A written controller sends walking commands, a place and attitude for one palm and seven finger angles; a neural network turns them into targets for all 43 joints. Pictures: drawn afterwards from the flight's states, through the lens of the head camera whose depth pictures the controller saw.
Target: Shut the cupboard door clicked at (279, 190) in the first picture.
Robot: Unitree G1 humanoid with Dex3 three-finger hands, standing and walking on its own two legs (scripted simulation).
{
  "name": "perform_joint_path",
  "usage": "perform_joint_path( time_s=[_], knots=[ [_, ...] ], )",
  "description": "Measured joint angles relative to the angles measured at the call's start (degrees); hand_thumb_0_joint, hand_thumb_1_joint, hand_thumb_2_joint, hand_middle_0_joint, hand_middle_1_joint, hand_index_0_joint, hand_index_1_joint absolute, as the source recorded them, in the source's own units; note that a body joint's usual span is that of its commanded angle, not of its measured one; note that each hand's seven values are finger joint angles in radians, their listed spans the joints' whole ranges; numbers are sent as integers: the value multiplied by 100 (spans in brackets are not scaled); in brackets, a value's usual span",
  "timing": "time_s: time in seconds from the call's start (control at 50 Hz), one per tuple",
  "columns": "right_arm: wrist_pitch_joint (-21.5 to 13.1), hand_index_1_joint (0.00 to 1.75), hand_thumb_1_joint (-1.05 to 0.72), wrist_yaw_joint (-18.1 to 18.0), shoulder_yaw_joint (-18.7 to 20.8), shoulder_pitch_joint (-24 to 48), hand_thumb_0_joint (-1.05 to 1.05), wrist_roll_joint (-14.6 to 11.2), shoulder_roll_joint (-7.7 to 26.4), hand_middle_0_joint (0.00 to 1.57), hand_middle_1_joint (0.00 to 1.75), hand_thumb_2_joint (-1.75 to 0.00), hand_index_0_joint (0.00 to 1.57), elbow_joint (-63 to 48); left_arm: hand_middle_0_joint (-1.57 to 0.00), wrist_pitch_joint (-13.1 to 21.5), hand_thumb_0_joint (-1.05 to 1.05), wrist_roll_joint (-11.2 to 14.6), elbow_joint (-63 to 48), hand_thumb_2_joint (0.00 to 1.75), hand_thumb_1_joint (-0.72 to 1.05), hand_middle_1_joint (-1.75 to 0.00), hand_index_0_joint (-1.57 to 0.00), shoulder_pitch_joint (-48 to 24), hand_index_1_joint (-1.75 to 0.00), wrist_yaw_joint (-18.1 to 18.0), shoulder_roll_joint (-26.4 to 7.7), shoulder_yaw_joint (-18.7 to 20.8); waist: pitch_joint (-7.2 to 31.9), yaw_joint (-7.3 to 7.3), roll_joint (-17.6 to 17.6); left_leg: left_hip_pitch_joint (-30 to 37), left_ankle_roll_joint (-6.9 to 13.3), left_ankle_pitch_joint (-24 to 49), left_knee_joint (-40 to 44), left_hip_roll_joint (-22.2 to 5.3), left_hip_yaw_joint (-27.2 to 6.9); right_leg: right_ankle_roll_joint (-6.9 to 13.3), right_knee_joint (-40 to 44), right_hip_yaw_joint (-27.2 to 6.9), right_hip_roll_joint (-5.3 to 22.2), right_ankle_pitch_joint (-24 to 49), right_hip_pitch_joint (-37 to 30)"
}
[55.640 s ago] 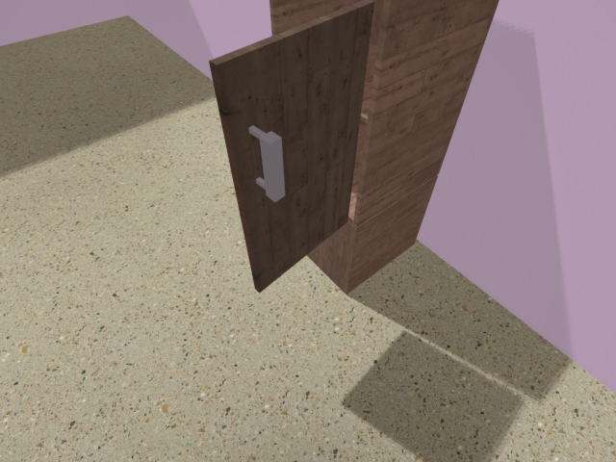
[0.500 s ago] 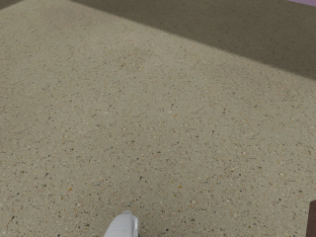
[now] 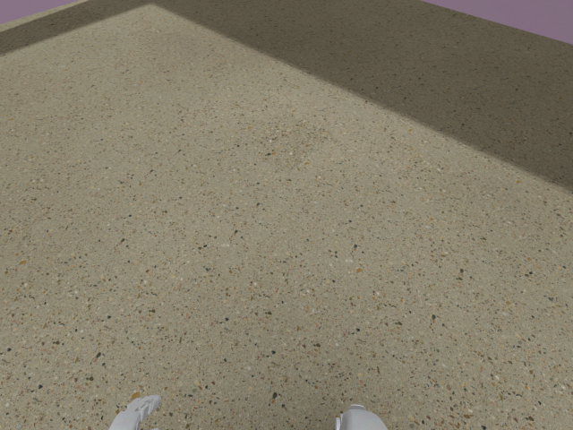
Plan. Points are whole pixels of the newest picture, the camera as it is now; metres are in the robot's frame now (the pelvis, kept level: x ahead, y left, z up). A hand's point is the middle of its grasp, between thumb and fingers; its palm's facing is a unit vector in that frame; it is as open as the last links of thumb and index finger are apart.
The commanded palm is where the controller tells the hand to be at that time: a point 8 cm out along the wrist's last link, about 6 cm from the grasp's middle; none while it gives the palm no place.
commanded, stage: turn to face it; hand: left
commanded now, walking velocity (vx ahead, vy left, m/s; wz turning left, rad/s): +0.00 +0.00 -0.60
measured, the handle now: out of the picture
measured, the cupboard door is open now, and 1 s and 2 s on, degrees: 25 25 25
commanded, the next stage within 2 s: none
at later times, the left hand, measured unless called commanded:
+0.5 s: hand (190, 409) +0.18 +0.17 -0.17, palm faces -0.08 -0.97 -0.22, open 7.3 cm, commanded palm none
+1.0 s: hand (232, 304) +0.36 +0.12 -0.16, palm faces -0.48 -0.84 -0.26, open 7.4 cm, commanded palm none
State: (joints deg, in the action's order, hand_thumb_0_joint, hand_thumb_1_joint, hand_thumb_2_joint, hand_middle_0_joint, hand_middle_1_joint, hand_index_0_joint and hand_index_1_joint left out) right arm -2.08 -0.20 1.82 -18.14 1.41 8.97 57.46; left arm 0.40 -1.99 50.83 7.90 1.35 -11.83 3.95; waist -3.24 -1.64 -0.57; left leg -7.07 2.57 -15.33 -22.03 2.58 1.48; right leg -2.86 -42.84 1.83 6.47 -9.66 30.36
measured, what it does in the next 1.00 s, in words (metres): walks ahead, turning right: right foot, then left foot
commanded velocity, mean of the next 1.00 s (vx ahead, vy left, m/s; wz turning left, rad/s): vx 0.00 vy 0.00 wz -0.60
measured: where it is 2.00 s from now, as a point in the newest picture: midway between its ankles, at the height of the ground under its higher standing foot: outside the picture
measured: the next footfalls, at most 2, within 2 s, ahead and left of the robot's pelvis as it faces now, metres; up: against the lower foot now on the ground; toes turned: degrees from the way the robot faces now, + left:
right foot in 0.08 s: +0.17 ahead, -0.13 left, +0.00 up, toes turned -5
left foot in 0.56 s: +0.23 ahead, +0.09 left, +0.00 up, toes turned -12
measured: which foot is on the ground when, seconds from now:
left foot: down 0.00-0.10, up 0.12-0.54, down 0.56-1.00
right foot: up 0.00-0.06, down 0.08-0.56, up 0.58-1.00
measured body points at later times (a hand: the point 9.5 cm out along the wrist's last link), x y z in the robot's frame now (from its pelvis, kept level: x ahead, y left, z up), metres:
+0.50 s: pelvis +0.13 -0.02 +0.00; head +0.17 -0.02 +0.45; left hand +0.19 +0.22 -0.15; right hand +0.21 -0.28 -0.14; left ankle +0.17 +0.10 -0.71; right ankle +0.13 -0.13 -0.74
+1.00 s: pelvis +0.14 -0.01 -0.01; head +0.18 -0.03 +0.44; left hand +0.38 +0.16 -0.14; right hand +0.03 -0.26 -0.15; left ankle +0.19 +0.10 -0.74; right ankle +0.07 -0.12 -0.73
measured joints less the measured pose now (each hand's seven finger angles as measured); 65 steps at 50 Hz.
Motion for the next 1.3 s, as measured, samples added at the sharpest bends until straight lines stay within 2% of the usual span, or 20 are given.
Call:
perform_joint_path(
  time_s=[0.06,0.1,0.14,0.18,0.24,0.4,0.48,0.54,0.56,0.62,0.68,0.74,0.88,0.96,1.02,1.04,1.08,1.14,1.2,1.3],
  knots=[
    [30,30,-90,-38,6,-183,0,1,-30,20,30,-90,21,173,-20,51,1,13,0,90,91,-29,-20,-73,-30,-16,59,-57,-12,-50,21,219,-140,-370,-194,-51,-25,104,779,114,-204,191,-487],
    [52,30,-90,-53,20,-265,1,-24,1,20,30,-90,21,303,-20,153,1,14,43,90,91,-29,-20,-47,-30,-47,132,-94,-23,-7,110,206,-226,-790,-696,-164,-5,321,1090,176,-381,31,-837],
    [116,30,-90,-75,45,-158,1,-58,76,20,30,-90,21,396,-20,256,1,29,145,90,91,-29,-20,-19,-30,-89,261,-152,-121,-3,274,-202,-232,-1281,-1943,-258,-36,508,930,223,-541,-262,-904],
    [179,30,-90,-102,49,-16,1,-78,103,20,30,-90,20,409,-20,250,1,55,243,90,91,-29,-20,88,-30,-137,346,-185,-161,24,237,-696,-291,-1528,-3076,-231,-2,577,1101,171,-601,-244,-1074],
    [248,30,-91,-125,64,232,1,-82,133,20,30,-90,20,286,-20,179,0,110,368,90,92,-30,-20,269,-30,-248,430,-84,-146,64,177,-1334,-420,-1253,-3673,-331,75,629,1590,83,-693,-74,-1327],
    [394,30,-91,-124,104,979,0,-61,163,19,30,-90,20,-231,-20,-26,0,52,548,90,93,-30,-20,636,-30,-239,209,17,-66,238,120,-2069,-649,-663,-3154,-498,-113,601,1973,-298,-935,18,-1514],
    [397,30,-91,-121,89,1220,0,-91,163,19,30,-90,20,-448,-20,-142,0,33,529,90,92,-30,-20,747,-30,-196,145,55,-37,351,54,-1860,-650,-648,-2447,-427,-154,506,1808,-548,-990,-111,-1517],
    [329,30,-91,-135,51,1275,0,-111,164,20,30,-90,20,-590,-20,-224,1,50,473,90,91,-30,-20,793,-30,-174,77,91,12,406,-24,-1383,-611,-275,-1468,-344,-143,378,1517,-746,-1021,-295,-1443],
    [284,30,-90,-138,27,1245,0,-104,193,20,30,-90,20,-653,-20,-255,1,67,430,90,91,-30,-20,829,-30,-169,65,99,74,403,15,-1181,-522,-46,-1022,-395,-152,329,1348,-784,-1087,-393,-1361],
    [230,30,-90,-149,-38,1197,0,-16,166,20,30,-90,20,-748,-20,-351,1,72,358,90,91,-30,-20,707,-30,-118,-70,143,16,411,-94,-1130,-143,37,-1123,-428,62,248,-74,-638,-1043,-1614,-862],
    [248,30,-90,-167,-110,1058,0,24,144,20,30,-90,21,-790,-20,-399,1,46,264,90,91,-29,-20,569,-30,-36,-222,209,-37,414,-141,-896,-88,8,-904,-540,274,105,-1608,-353,-897,-1722,-365],
    [261,30,-90,-177,-115,917,0,28,161,20,30,-90,21,-759,-20,-445,1,50,150,90,91,-29,-20,462,-30,12,-326,242,-58,388,-113,-701,-89,86,-655,-663,476,-17,-2113,-198,-692,-1485,-194],
    [269,30,-90,-152,-9,567,0,27,276,20,30,-90,21,-563,-19,-528,1,45,29,90,91,-29,-20,186,-30,49,-402,223,-101,201,26,-504,-166,16,-568,-961,971,-63,-1186,-16,-391,-1388,-531],
    [310,30,-90,-121,78,378,0,38,409,20,30,-90,21,-440,-19,-502,1,44,-20,90,91,-29,-20,-1,-30,62,-345,157,-145,48,153,-536,-283,-170,-840,-1156,1247,57,-294,150,-421,-1398,-949],
    [357,30,-90,-86,146,183,0,-1,529,20,30,-90,21,-377,-19,-388,1,43,-130,90,91,-29,-20,-69,-30,67,-321,74,-112,-20,202,-686,-433,-449,-1339,-1291,1418,245,928,265,-462,-638,-1521],
    [397,30,-90,-76,169,160,0,-22,588,20,30,-90,21,-346,-20,-306,1,30,-143,90,91,-29,-20,-93,-30,40,-290,57,-104,-14,243,-863,-515,-789,-1750,-1307,1325,305,1009,229,-494,-806,-1538],
    [552,30,-90,-111,200,240,1,-46,719,20,30,-90,20,-286,-20,-210,1,52,-145,90,91,-29,-20,-129,-30,-30,-157,-20,-183,-35,409,-1338,-614,-1444,-2878,-1138,734,363,813,151,-598,-941,-1426],
    [627,30,-90,-137,201,374,1,-62,741,20,30,-90,20,-295,-20,-218,1,69,-153,90,91,-29,-20,-48,-30,-115,-42,-75,-215,-39,384,-1896,-726,-1297,-4003,-855,301,370,1012,-66,-647,-760,-1477],
    [591,30,-91,-95,181,469,1,-56,660,20,30,-90,20,-417,-20,-262,1,61,-104,90,90,-30,-20,41,-30,-124,-2,-105,-180,-49,277,-2123,-796,-902,-4008,-766,176,384,1276,-253,-678,-585,-1548],
    [534,30,-91,-64,142,635,1,-69,493,20,30,-90,20,-592,-20,-296,1,32,-57,90,90,-30,-20,161,-30,-88,19,-105,-127,45,117,-1968,-803,-802,-3108,-644,54,343,1392,-561,-756,-490,-1518]
  ],
)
